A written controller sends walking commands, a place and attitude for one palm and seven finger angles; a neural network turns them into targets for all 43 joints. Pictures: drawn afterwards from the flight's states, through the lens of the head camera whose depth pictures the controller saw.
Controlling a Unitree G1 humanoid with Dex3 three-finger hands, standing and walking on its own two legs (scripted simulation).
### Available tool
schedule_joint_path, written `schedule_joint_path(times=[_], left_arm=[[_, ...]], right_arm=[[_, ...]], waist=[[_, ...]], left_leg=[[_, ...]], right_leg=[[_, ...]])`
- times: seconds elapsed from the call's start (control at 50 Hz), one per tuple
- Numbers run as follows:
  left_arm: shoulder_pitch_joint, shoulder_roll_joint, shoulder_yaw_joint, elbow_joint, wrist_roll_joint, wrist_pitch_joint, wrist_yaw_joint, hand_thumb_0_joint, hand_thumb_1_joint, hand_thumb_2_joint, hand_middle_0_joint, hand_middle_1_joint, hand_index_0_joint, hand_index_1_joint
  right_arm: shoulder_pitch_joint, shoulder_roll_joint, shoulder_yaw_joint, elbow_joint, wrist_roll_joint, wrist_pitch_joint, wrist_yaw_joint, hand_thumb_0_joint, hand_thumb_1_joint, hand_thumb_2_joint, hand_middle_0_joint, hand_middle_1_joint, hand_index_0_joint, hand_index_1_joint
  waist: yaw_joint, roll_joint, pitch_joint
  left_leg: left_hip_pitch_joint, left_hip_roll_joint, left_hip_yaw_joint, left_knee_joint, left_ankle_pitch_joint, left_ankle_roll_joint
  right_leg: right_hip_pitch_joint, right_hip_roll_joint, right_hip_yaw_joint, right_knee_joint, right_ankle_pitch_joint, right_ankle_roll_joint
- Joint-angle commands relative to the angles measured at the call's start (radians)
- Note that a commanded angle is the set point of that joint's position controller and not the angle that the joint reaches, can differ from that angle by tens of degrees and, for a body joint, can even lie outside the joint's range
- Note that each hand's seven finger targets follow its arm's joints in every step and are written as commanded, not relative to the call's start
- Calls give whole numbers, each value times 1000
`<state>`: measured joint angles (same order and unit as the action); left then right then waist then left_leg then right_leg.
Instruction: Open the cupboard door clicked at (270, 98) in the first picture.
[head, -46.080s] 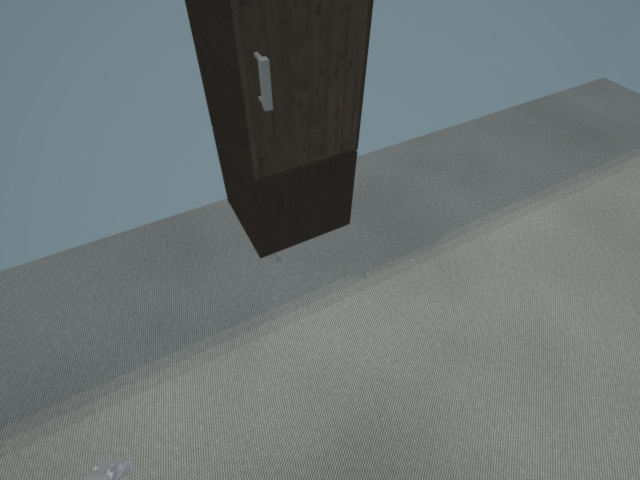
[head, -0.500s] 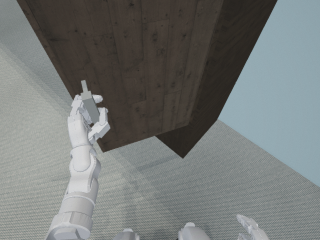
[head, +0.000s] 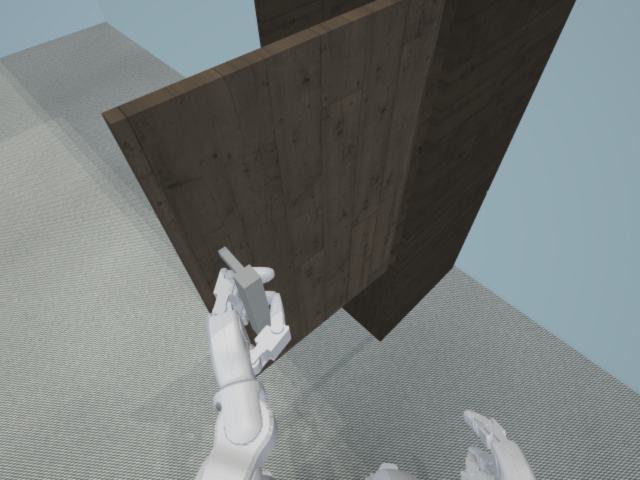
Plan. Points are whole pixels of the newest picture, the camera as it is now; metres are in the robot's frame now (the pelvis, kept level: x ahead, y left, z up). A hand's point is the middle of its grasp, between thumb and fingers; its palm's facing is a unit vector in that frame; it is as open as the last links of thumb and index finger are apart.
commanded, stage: open thumb and fingers to let go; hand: left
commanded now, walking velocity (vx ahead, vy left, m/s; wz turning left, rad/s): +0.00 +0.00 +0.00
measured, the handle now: (246, 294) +0.33 +0.11 +0.05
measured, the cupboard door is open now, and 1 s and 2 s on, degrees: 87 87 89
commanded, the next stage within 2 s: slide the hand sideways off the handle in 0.86 s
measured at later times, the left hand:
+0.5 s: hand (282, 320) +0.30 +0.06 +0.04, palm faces +0.36 -0.93 -0.02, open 11.5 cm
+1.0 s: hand (280, 325) +0.29 +0.06 +0.04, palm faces +0.29 -0.96 -0.03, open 14.6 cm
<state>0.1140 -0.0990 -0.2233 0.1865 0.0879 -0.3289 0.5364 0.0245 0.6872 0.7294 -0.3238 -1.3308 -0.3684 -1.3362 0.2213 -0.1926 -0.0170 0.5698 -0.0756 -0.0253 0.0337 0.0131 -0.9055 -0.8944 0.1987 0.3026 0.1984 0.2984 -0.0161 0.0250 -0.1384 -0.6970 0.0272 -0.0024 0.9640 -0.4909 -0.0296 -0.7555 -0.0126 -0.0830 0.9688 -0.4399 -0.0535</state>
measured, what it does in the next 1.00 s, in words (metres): stands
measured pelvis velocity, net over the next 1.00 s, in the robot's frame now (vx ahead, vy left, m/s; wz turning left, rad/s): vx -0.02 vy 0.01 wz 0.02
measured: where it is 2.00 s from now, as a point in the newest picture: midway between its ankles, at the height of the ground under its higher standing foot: outside the picture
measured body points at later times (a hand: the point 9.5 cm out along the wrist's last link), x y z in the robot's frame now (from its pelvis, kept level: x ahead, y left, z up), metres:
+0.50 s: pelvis -0.01 -0.01 -0.01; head +0.04 -0.03 +0.44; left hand +0.28 +0.11 +0.05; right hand +0.16 -0.23 -0.12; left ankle -0.01 +0.14 -0.68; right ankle +0.02 -0.09 -0.68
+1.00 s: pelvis -0.02 +0.01 -0.01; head +0.03 -0.01 +0.44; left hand +0.27 +0.11 +0.05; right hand +0.16 -0.20 -0.11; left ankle -0.01 +0.14 -0.68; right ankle +0.02 -0.09 -0.68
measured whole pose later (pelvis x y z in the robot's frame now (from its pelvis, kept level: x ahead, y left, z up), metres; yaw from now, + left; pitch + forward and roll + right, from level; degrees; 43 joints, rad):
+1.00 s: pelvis -0.02 +0.01 -0.01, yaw +1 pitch +12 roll +0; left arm -0.03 -0.11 -0.24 0.28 0.11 -0.31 0.57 -0.01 -0.50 0.30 -0.43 -0.61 -0.39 -0.65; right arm 0.17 -0.18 0.00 0.59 -0.08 -0.05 0.01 0.01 -0.90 -0.89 0.20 0.30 0.20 0.30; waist 0.00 0.03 -0.12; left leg -0.76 0.01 -0.01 1.03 -0.48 -0.02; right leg -0.81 -0.03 -0.09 1.02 -0.43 -0.04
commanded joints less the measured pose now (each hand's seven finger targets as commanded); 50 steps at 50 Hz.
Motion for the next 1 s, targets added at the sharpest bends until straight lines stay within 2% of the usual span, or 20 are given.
schedule_joint_path(times=[0.0, 0.02, 0.06, 0.08, 0.14, 0.18, 0.2, 0.28, 0.38, 0.42, 0.46, 0.58, 0.66, 0.7, 0.72, 0.8, 0.82, 0.94, 0.96, 0.98], left_arm=[[-175, -74, -29, -248, 49, -63, 42, 0, 900, 900, -400, -1350, -400, -1350], [-274, -45, -2, -233, 46, -63, 56, 0, 900, 900, -400, -1350, -400, -1350], [-285, -53, 16, -192, 34, -59, 69, 0, 760, 840, -390, -1335, -390, -1335], [-297, -34, 33, -187, 29, -58, 71, 0, 690, 810, -385, -1327, -385, -1327], [-326, -61, 11, -165, 28, -52, 65, 0, 480, 720, -370, -1305, -370, -1305], [-343, -61, 6, -173, 29, -52, 59, 0, 340, 660, -360, -1290, -360, -1290], [-320, -52, 13, -175, 30, -51, 53, 0, 270, 630, -355, -1283, -355, -1283], [-338, -45, 17, -168, 21, -49, 35, 0, -10, 510, -335, -1253, -335, -1253], [-356, -44, 20, -152, 14, -57, 27, 0, -360, 360, -310, -1215, -310, -1215], [-368, -41, 22, -156, 18, -60, 33, 0, -500, 300, -300, -1200, -300, -1200], [-341, -47, 24, -137, 20, -62, 36, 0, -500, 300, -300, -1200, -300, -1200], [-411, -80, -12, -118, 41, -60, 59, 0, -500, 300, -250, -900, -250, -900], [-425, -84, -13, -118, 41, -53, 69, 0, -500, 300, -217, -700, -217, -700], [-404, -69, 0, -119, 42, -48, 70, 0, -500, 300, -200, -600, -200, -600], [-415, -90, -18, -121, 40, -46, 69, 0, -500, 300, -192, -550, -192, -550], [-385, -80, -3, -124, 38, -43, 71, 0, -500, 300, -158, -350, -158, -350], [-386, -102, -21, -125, 35, -40, 70, 0, -500, 300, -150, -300, -150, -300], [-422, -137, -46, -114, 46, -38, 82, 0, -500, 300, -150, -300, -150, -300], [-408, -30, -239, -133, 157, -73, -120, 0, -500, 300, -150, -300, -150, -300], [-449, 30, -170, -184, 121, -114, -230, 0, -500, 300, -150, -300, -150, -300]], right_arm=[[-86, -72, -18, -147, 2, -63, -14, 0, -900, -900, 200, 300, 200, 300], [-103, -75, -17, -133, 1, -61, -21, 0, -900, -900, 200, 300, 200, 300], [-118, -65, -12, -124, -1, -66, -28, 0, -900, -900, 200, 300, 200, 300], [-126, -66, -12, -122, 0, -65, -32, 0, -900, -900, 200, 300, 200, 300], [-125, -63, -14, -115, 0, -64, -37, 0, -900, -900, 200, 300, 200, 300], [-114, -65, -16, -114, -3, -65, -38, 0, -900, -900, 200, 300, 200, 300], [-108, -68, -20, -119, -2, -62, -39, 0, -900, -900, 200, 300, 200, 300], [-103, -68, -20, -114, 1, -56, -42, 0, -900, -900, 200, 300, 200, 300], [-109, -70, -19, -116, 3, -56, -44, 0, -900, -900, 200, 300, 200, 300], [-112, -72, -19, -119, 2, -58, -44, 0, -900, -900, 200, 300, 200, 300], [-107, -71, -21, -118, 3, -58, -41, 0, -900, -900, 200, 300, 200, 300], [-103, -77, -24, -113, 2, -63, -37, 0, -900, -900, 200, 300, 200, 300], [-99, -78, -24, -115, 0, -65, -38, 0, -900, -900, 200, 300, 200, 300], [-99, -82, -26, -119, 2, -62, -40, 0, -900, -900, 200, 300, 200, 300], [-102, -77, -23, -119, 2, -62, -38, 0, -900, -900, 200, 300, 200, 300], [-100, -80, -24, -123, 3, -61, -38, 0, -900, -900, 200, 300, 200, 300], [-104, -76, -20, -124, 2, -61, -35, 0, -900, -900, 200, 300, 200, 300], [-112, -77, -19, -121, 2, -65, -26, 0, -900, -900, 200, 300, 200, 300], [-39, -116, -20, -98, 12, -62, -22, 0, -900, -900, 200, 300, 200, 300], [-36, -110, -26, -129, 21, -65, -27, 0, -900, -900, 200, 300, 200, 300]], waist=[[-1, -101, -208], [-17, -91, -178], [-7, -102, -183], [-6, -114, -201], [-10, -112, -228], [-13, -116, -268], [-3, -117, -293], [-14, -144, -284], [-13, -154, -255], [-7, -135, -262], [-1, -134, -256], [-17, -105, -248], [-16, -121, -277], [-4, -117, -288], [-10, -102, -275], [-1, -109, -272], [-2, -96, -263], [-11, -72, -242], [-94, -130, -209], [-65, -105, -259]], left_leg=[[6, -48, 3, -72, 201, 33], [-5, -47, 3, -63, 163, 32], [-20, -55, 1, -54, 128, 32], [-26, -57, 3, -49, 122, 32], [-17, -58, 4, -48, 132, 33], [-12, -57, 4, -41, 159, 34], [-16, -58, 1, -41, 177, 33], [-27, -55, 1, -38, 175, 32], [-34, -55, 0, -42, 149, 33], [-32, -54, -1, -44, 152, 35], [-30, -55, 1, -48, 151, 34], [-7, -51, 1, -54, 141, 37], [-9, -53, 2, -54, 145, 38], [-9, -54, -2, -59, 155, 37], [-3, -52, 2, -61, 150, 37], [2, -50, -5, -68, 165, 36], [5, -49, -3, -70, 164, 35], [21, -44, -12, -72, 144, 32], [45, -40, -10, -52, 149, 51], [30, -45, -13, -44, 165, 56]], right_leg=[[238, -13, 74, -160, 245, 25], [201, -21, 88, -173, 182, 30], [196, -25, 106, -187, 114, 33], [206, -30, 120, -195, 99, 36], [219, -34, 125, -193, 118, 38], [242, -36, 125, -178, 183, 42], [267, -36, 126, -170, 217, 41], [281, -48, 141, -178, 258, 52], [261, -48, 145, -192, 191, 51], [249, -43, 135, -182, 172, 44], [244, -40, 126, -180, 166, 41], [185, -24, 88, -160, 129, 31], [199, -22, 87, -157, 133, 32], [214, -19, 84, -154, 140, 27], [200, -19, 79, -154, 138, 29], [204, -13, 67, -147, 151, 23], [192, -11, 61, -141, 151, 23], [137, -2, 36, -123, 108, 18], [104, -11, 59, -115, 181, 22], [139, -18, 63, -100, 220, 17]])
